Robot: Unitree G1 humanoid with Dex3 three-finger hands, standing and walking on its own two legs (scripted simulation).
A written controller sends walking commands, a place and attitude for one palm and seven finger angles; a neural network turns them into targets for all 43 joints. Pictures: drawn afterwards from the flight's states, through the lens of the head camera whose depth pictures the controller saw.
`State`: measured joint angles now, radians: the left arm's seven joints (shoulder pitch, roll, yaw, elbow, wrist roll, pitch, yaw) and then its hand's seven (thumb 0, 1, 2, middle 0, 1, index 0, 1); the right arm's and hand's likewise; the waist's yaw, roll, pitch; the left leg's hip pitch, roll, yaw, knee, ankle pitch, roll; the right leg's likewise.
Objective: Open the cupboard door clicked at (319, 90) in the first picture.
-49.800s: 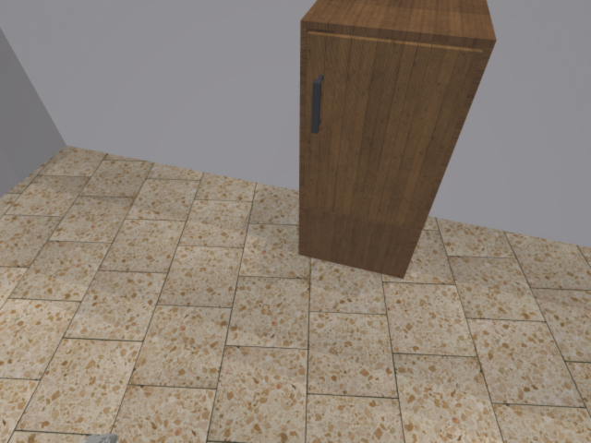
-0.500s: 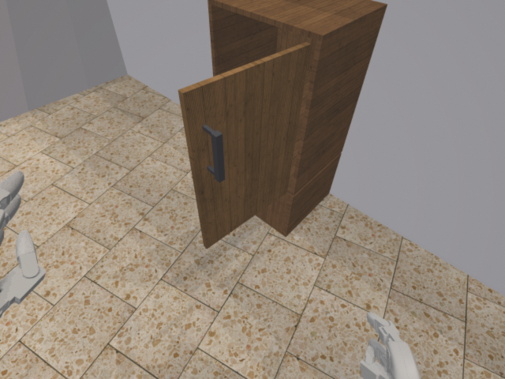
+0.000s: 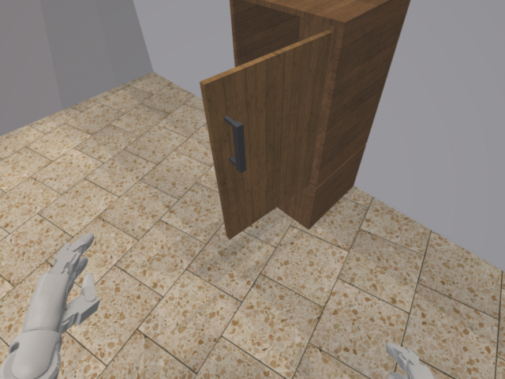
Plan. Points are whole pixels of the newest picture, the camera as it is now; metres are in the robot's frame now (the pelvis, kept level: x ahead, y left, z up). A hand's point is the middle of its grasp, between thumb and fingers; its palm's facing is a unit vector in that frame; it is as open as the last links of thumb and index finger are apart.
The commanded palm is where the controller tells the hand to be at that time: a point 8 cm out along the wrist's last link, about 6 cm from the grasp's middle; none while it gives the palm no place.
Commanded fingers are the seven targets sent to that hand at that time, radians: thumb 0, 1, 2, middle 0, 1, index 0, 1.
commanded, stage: let the arm hang, fingers relaxed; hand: left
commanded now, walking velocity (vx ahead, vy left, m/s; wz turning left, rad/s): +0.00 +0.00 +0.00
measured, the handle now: (234, 144) +0.65 +0.09 -0.01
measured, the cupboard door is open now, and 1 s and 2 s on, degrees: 84 84 84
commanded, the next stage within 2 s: look to check the result in 1.00 s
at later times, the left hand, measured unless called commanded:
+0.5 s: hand out of the picture -0.06 +0.17 -0.16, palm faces +0.03 -0.97 -0.25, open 7.3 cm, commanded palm none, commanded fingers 0.00 0.90 0.90 -0.20 -0.30 -0.20 -0.30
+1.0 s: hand out of the picture +0.04 +0.14 -0.17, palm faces +0.03 -0.98 -0.21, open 7.3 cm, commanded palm none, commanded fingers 0.00 0.90 0.90 -0.20 -0.30 -0.20 -0.30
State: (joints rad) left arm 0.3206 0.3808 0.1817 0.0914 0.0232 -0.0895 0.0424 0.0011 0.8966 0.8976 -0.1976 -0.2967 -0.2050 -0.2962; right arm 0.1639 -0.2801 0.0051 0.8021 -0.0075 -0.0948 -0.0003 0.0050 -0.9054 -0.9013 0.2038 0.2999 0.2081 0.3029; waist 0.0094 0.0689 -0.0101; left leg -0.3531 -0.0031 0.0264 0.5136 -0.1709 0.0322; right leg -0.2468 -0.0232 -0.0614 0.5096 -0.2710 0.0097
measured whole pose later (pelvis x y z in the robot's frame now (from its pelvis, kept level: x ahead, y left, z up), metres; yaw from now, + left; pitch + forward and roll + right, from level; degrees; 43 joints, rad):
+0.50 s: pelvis +0.00 -0.03 +0.00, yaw +1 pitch -2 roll -1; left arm 0.33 0.21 0.01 1.17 0.01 0.02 0.02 0.01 0.92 0.90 -0.20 -0.30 -0.21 -0.30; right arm 0.27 -0.18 0.00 1.14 -0.02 0.04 -0.02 0.00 -0.91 -0.90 0.20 0.30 0.20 0.30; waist 0.01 0.03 0.09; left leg -0.28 0.02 0.00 0.45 -0.14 -0.01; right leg -0.17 0.01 -0.09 0.45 -0.25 -0.03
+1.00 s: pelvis +0.02 -0.04 +0.01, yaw +0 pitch -2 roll +0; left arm 0.22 0.16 0.01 1.13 0.01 -0.01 0.03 0.00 0.92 0.90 -0.20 -0.30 -0.20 -0.30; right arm 0.24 -0.15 0.00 1.15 -0.03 0.02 -0.03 0.00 -0.92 -0.90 0.20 0.30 0.20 0.30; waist -0.01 0.02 0.06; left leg -0.23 0.02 0.00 0.42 -0.15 -0.02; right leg -0.12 0.01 -0.08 0.43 -0.27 -0.04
